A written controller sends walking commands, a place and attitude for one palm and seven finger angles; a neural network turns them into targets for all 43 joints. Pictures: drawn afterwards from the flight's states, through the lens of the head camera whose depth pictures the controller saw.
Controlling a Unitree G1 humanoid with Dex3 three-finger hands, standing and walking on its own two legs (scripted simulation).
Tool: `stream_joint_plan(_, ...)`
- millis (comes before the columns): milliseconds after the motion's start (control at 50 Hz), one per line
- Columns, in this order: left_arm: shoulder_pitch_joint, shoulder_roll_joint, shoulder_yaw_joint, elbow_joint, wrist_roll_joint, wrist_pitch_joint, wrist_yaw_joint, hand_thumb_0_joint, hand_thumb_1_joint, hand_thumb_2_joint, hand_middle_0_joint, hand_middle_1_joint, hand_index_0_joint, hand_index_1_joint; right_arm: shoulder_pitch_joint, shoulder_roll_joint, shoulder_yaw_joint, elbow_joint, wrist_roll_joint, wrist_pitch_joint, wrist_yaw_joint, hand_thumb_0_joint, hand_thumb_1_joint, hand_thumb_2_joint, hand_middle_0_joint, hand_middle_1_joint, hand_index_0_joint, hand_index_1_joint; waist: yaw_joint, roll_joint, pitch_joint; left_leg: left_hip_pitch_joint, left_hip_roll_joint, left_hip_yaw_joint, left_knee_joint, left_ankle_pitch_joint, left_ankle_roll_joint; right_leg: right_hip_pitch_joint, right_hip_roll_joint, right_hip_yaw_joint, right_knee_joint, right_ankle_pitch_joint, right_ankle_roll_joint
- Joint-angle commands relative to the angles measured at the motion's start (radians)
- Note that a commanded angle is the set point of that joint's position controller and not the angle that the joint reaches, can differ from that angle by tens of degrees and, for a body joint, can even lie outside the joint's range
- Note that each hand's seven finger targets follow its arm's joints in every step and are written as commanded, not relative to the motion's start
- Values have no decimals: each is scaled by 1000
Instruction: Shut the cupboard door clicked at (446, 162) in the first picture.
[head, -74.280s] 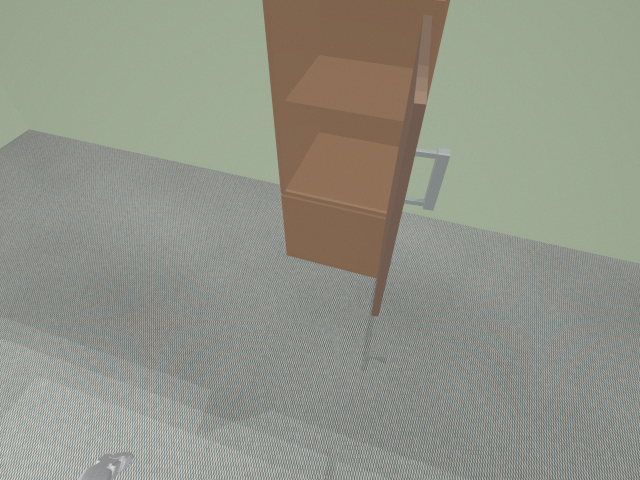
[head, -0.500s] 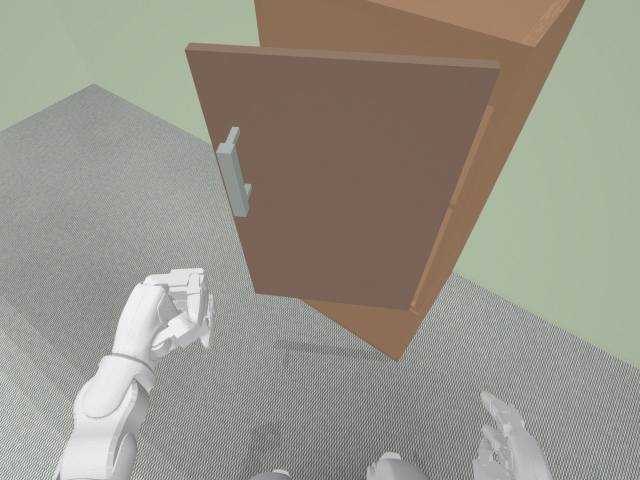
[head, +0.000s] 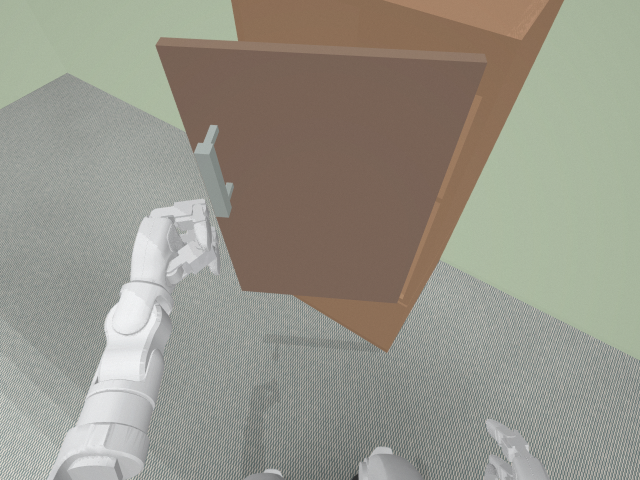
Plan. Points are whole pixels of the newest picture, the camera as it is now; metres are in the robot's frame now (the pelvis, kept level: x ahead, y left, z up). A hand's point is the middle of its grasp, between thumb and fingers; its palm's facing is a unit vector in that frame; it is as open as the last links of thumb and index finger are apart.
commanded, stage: bring the fist close to the handle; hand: left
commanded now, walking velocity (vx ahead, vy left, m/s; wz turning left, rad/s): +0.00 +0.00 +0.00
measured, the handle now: (218, 173) +0.51 +0.16 +0.07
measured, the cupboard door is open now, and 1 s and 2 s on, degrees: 28 26 4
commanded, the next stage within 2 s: push the door shut along its arc in 0.58 s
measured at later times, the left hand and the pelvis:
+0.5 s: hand (223, 231) +0.41 +0.14 +0.07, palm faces -0.05 -1.00 -0.02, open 3.1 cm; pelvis -0.01 -0.01 +0.00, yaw -1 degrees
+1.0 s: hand (233, 203) +0.45 +0.13 +0.07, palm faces -0.14 -0.99 -0.03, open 3.2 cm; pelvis -0.02 +0.00 -0.01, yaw -1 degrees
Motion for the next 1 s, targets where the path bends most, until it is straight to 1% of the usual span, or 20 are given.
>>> stream_joint_plan(0,-387,169,66,-57,12,-68,-2,0,900,900,-1300,-1500,-1300,-1500,49,-140,-50,-90,7,-17,1,0,-900,-900,200,300,200,300,-21,-28,-303,-26,35,-28,-136,311,-30,320,-12,43,-75,248,9)
stream_joint_plan(40,-450,141,39,-5,13,-55,-14,0,900,900,-1300,-1500,-1300,-1500,50,-142,-50,-93,9,-6,2,0,-900,-900,200,300,200,300,-32,-31,-305,-40,30,-21,-139,283,-26,319,-17,49,-85,241,12)
stream_joint_plan(160,-658,221,116,65,2,-100,-12,0,900,900,-1300,-1500,-1300,-1500,77,-143,-51,-77,4,13,-2,0,-900,-900,200,300,200,300,-34,-39,-402,-49,26,-15,-125,300,-20,369,-16,68,-74,287,13)
stream_joint_plan(240,-564,241,154,94,12,-152,-12,0,900,900,-1300,-1500,-1300,-1500,95,-139,-58,-81,-5,18,13,0,-900,-900,200,300,200,300,1,7,-469,-41,25,-4,-117,365,-22,414,-12,73,-51,365,6)
stream_joint_plan(300,-486,217,139,150,11,-144,-28,0,900,900,-1300,-1500,-1300,-1500,109,-145,-59,-91,-2,30,22,0,-900,-900,200,300,200,300,3,-26,-427,-78,22,5,-129,360,-17,428,-9,72,-65,371,7)
stream_joint_plan(320,-486,228,144,164,15,-135,-31,0,900,900,-1300,-1500,-1300,-1500,109,-147,-61,-88,1,37,23,0,-900,-900,200,300,200,300,-6,-39,-387,-89,27,11,-134,335,-17,409,-11,74,-76,354,11)
stream_joint_plan(380,-511,236,151,144,5,-119,-40,0,900,900,-1300,-1500,-1300,-1500,106,-153,-63,-103,5,51,22,0,-900,-900,200,300,200,300,-9,-70,-358,-104,22,17,-152,263,-10,418,-14,88,-115,278,15)
stream_joint_plan(500,-692,250,136,71,-8,-188,-38,0,900,900,-1300,-1500,-1300,-1500,85,-142,-57,-88,4,45,5,0,-900,-900,200,300,200,300,-41,-27,-356,-86,20,13,-146,183,-3,392,-16,114,-142,168,18)
stream_joint_plan(520,-678,274,157,94,-2,-197,-36,0,900,900,-1300,-1500,-1300,-1500,82,-143,-60,-80,4,44,3,0,-900,-900,200,300,200,300,-35,-13,-367,-83,21,15,-144,162,-5,383,-17,116,-143,140,18)
stream_joint_plan(560,-707,261,133,147,6,-207,-43,0,900,900,-1300,-1500,-1300,-1500,78,-144,-54,-67,5,41,3,0,-900,-900,200,300,200,300,-48,-5,-339,-95,22,5,-145,126,-6,344,-17,109,-139,96,16)
stream_joint_plan(600,-700,239,113,182,11,-203,-50,0,900,900,-1300,-1500,-1300,-1500,83,-145,-56,-67,5,40,3,0,-900,-900,200,300,200,300,-48,15,-361,-82,20,1,-144,135,-5,336,-14,101,-128,105,13)
stream_joint_plan(660,-664,227,106,264,6,-169,-63,0,900,900,-1300,-1500,-1300,-1500,84,-155,-54,-70,10,45,7,0,-900,-900,200,300,200,300,-48,-21,-336,-99,21,-3,-151,126,-8,317,-14,89,-131,96,13)
stream_joint_plan(720,-751,244,98,292,11,-152,-74,0,900,900,-1300,-1500,-1300,-1500,88,-160,-51,-71,11,49,4,0,-900,-900,200,300,200,300,-61,-7,-328,-103,22,-8,-148,125,-8,292,-15,86,-122,97,13)
stream_joint_plan(780,-870,272,113,306,12,-165,-73,0,900,900,-1300,-1500,-1300,-1500,95,-163,-49,-65,8,47,0,0,-900,-900,200,300,200,300,-82,-39,-337,-113,22,-14,-132,126,-4,284,-13,91,-113,107,16)
stream_joint_plan(800,-898,317,151,291,12,-182,-70,0,900,900,-1300,-1500,-1300,-1500,101,-168,-50,-66,6,45,-3,0,-900,-900,200,300,200,300,-73,-33,-371,-109,21,-18,-122,148,-3,294,-10,90,-97,127,13)
stream_joint_plan(840,-939,300,134,300,15,-200,-74,0,900,900,-1300,-1500,-1300,-1500,103,-162,-48,-57,2,41,-1,0,-900,-900,200,300,200,300,-81,-7,-420,-94,21,-17,-110,176,-4,298,-10,93,-80,173,13)
stream_joint_plan(860,-932,330,160,313,17,-207,-78,0,900,900,-1300,-1500,-1300,-1500,110,-165,-48,-53,-1,41,1,0,-900,-900,200,300,200,300,-71,8,-444,-96,21,-18,-102,191,-6,307,-10,93,-69,191,11)
stream_joint_plan(900,-903,374,191,377,25,-203,-90,0,900,900,-1300,-1500,-1300,-1500,125,-174,-47,-51,-2,45,0,0,-900,-900,200,300,200,300,-69,2,-453,-122,20,-16,-92,215,-5,317,-7,91,-53,221,8)
stream_joint_plan(960,-964,360,155,413,38,-182,-121,0,900,900,-1300,-1500,-1300,-1500,139,-177,-46,-45,1,51,3,0,-900,-900,200,300,200,300,-97,-1,-428,-140,26,-18,-87,202,-5,282,-7,91,-53,215,12)
stream_joint_plan(980,-964,354,154,425,34,-176,-129,0,900,900,-1300,-1500,-1300,-1500,145,-178,-46,-49,1,53,4,0,-900,-900,200,300,200,300,-95,10,-427,-135,25,-17,-89,207,-6,281,-5,89,-56,218,10)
